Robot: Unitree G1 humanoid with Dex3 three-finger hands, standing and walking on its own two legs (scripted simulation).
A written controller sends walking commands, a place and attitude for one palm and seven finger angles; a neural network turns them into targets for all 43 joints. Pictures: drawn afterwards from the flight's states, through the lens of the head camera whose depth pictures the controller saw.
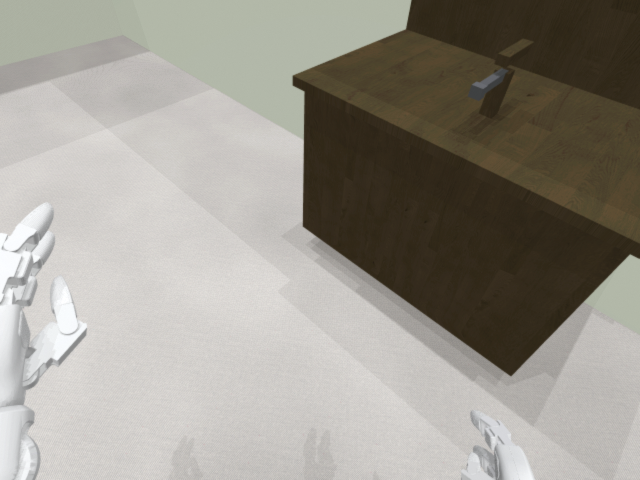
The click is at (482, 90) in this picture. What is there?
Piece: tap's lever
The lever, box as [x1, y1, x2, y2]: [468, 82, 487, 100]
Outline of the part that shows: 475,82 471,85 468,96 478,100 483,97 487,86 479,82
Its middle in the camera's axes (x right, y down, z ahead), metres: +0.35 -0.33 +0.87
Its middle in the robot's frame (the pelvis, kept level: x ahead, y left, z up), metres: +0.90 -0.30 +0.08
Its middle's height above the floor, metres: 0.85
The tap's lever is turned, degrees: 0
